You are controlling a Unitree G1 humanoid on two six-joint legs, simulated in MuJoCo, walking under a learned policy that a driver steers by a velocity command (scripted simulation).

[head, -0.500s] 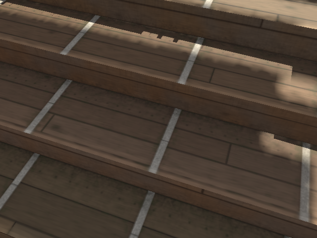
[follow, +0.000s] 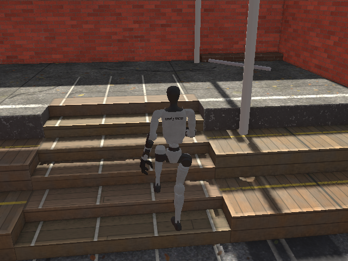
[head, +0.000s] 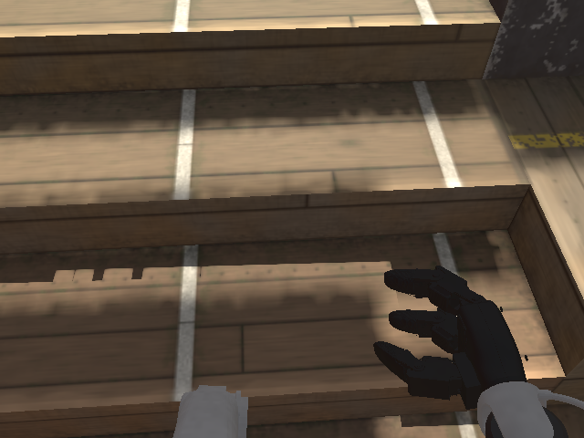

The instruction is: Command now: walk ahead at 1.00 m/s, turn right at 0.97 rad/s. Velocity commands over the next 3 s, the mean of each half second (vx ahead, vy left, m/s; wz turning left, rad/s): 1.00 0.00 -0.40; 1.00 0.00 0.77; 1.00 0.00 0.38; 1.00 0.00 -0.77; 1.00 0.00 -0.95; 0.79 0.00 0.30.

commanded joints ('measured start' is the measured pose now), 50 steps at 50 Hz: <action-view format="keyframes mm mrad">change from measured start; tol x64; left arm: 1 -76 119 39 -104 -22 0 25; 20 -876 -171 -111 -673 19 5 -8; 50 -340 -58 -29 -460 71 -88 -48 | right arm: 1 -87 -60 -11 -92 0 5 7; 5 700 -321 -166 141 68 13 -32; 50 359 -337 -193 279 73 48 0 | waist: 1 -41 121 -2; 50 -53 31 -106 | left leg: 1 535 -23 163 -401 102 -1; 8 1318 322 -846 -1463 -175 183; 20 1076 121 -58 -1911 431 144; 24 1083 145 -22 -1449 1859 168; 27 627 -132 -146 -222 438 41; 37 -94 -69 -52 419 69 165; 45 1124 -204 215 -649 116 161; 47 1274 -128 -325 -1200 789 287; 50 1154 29 -864 -1562 90 344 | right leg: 1 -335 -180 122 -377 746 -72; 4 -377 -228 185 154 1739 0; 7 -694 -14 44 1190 171 97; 13 -1097 -144 2 1735 35 5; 20 -1105 -314 -295 1238 -259 55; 26 326 -427 262 189 -239 46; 39 -84 -451 -420 -384 307 179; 45 40 -488 -439 348 2040 81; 47 -568 -102 -311 1334 151 184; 50 -919 -162 -125 1745 120 171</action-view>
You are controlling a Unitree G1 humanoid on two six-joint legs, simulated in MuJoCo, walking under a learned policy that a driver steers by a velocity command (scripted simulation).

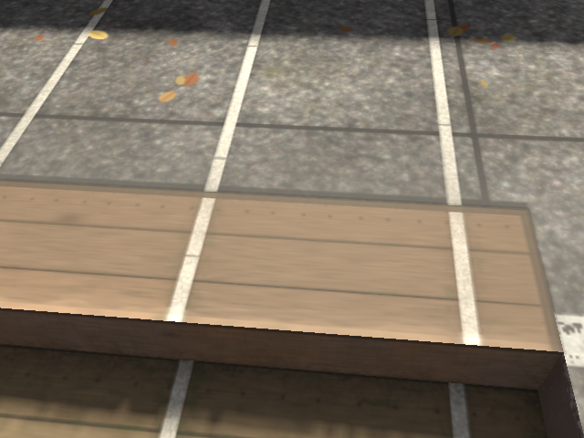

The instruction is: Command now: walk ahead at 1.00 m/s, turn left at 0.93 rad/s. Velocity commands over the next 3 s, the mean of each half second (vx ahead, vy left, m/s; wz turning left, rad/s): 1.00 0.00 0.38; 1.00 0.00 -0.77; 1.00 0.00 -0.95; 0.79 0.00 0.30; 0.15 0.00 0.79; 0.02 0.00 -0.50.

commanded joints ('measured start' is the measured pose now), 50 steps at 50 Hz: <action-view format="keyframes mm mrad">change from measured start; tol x64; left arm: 1 -193 -73 -57 -325 61 -21 16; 50 -74 130 55 -167 -44 103 -41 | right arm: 1 143 -143 -59 48 -21 -49 -9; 27 -515 161 125 -455 -49 -88 -5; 50 127 -235 -63 139 -14 -163 -36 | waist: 1 24 -67 6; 50 152 77 -13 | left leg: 1 450 265 -875 -786 177 161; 9 55 178 -490 -1109 532 82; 13 445 313 -408 -503 2088 -4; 16 -76 -78 -392 674 308 -140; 21 -608 154 -174 1160 72 -60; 26 -654 275 -59 896 -92 -104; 31 627 134 34 148 97 -111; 35 777 639 -1071 -701 -52 71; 50 624 413 188 -797 1358 -157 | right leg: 1 -733 78 67 622 -161 -24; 7 -904 -8 -13 400 -523 -50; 13 328 108 -170 -560 -269 -47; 16 502 -220 780 -1251 209 -308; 28 -164 -20 246 -1792 43 -243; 32 165 -65 233 -1104 1534 -197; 34 -142 138 179 -295 36 -86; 37 -554 47 51 208 -56 -95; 50 86 126 -257 -856 112 -124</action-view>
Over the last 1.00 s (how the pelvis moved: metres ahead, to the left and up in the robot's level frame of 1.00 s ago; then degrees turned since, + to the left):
0.90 -0.03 0.35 13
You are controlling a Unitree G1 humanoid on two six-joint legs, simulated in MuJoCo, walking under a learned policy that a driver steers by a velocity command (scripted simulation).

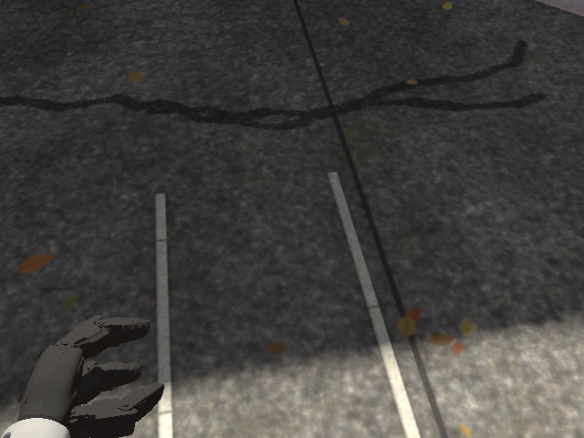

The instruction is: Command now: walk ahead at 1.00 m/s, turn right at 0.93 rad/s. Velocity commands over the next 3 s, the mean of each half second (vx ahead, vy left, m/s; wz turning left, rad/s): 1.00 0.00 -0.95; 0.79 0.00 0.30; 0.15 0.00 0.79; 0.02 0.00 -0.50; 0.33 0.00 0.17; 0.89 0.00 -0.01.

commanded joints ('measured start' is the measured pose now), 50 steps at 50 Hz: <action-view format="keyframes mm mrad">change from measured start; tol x64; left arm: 1 388 83 35 94 -12 6 -2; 50 322 55 -30 94 -4 -58 94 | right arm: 1 -222 -209 -40 -178 5 -5 -8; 50 -140 -52 -17 -292 -10 150 48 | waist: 1 257 137 -98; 50 43 -140 -38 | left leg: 1 -197 180 -45 218 1405 102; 5 -980 -60 -264 1422 -73 53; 18 -503 5 -328 384 522 14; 24 253 328 -853 173 -250 122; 37 -637 95 -575 -214 311 238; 41 -430 21 -498 217 906 148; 44 -790 -129 -373 1065 -165 91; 50 -865 -7 -350 923 26 47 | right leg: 1 627 107 -104 -153 7 -38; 7 1092 -215 916 -701 -346 -329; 22 607 51 483 -236 443 -23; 26 49 83 247 517 -314 6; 50 781 -325 237 -550 584 -21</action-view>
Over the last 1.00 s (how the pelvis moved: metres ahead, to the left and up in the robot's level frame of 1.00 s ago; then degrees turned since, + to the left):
0.92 0.00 0.36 -13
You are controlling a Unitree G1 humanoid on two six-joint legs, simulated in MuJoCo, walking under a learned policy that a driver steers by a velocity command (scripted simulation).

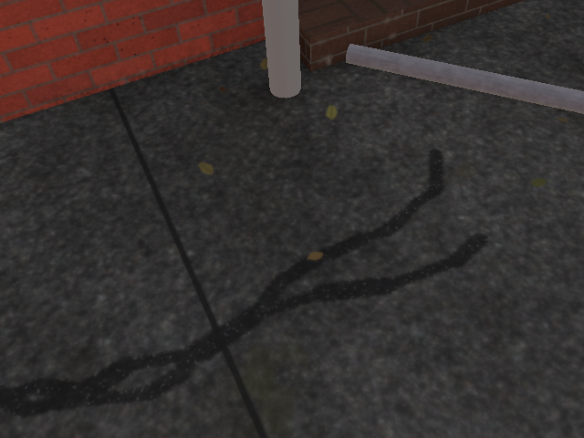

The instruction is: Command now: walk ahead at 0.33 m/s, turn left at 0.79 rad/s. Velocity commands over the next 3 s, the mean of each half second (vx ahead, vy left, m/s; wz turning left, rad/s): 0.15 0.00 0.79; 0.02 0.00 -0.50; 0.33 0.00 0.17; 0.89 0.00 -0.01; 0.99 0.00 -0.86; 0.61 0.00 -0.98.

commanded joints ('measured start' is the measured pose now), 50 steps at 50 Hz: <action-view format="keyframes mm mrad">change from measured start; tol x32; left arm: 1 88 127 47 -15 -14 -14 13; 50 176 273 150 20 -27 121 -14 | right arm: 1 2 -6 -4 -97 -13 25 20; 50 -294 -63 33 -178 4 29 -33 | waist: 1 21 -186 -94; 13 17 264 -254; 50 107 -156 -93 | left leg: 1 -206 54 -33 -52 44 -17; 11 378 -72 98 -654 355 125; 13 636 327 -571 -709 1152 330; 16 429 258 -558 -911 460 328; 32 204 211 -304 -946 211 214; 40 -110 -54 -91 -199 -32 -18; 50 -104 -57 -105 -405 46 -57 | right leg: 1 269 -286 183 -198 816 -179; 11 87 -178 -148 285 584 -20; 13 -302 70 -52 868 -514 71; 34 87 96 48 15 -116 -73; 37 171 -219 586 -265 287 -207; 50 328 -39 617 -185 394 -222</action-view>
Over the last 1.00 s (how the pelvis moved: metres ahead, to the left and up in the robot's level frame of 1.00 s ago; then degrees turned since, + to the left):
0.85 -0.19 0.02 -16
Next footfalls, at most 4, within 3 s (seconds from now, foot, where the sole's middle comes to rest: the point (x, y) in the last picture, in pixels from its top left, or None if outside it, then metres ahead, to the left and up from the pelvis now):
0.24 left None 0.27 0.12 -0.77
0.72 right None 0.26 -0.07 -0.77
1.18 left None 0.27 0.12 -0.77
1.48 right None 0.33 -0.09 -0.77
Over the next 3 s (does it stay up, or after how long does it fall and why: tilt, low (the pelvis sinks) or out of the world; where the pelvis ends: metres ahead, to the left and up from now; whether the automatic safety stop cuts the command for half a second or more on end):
stays up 1.35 0.12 0.01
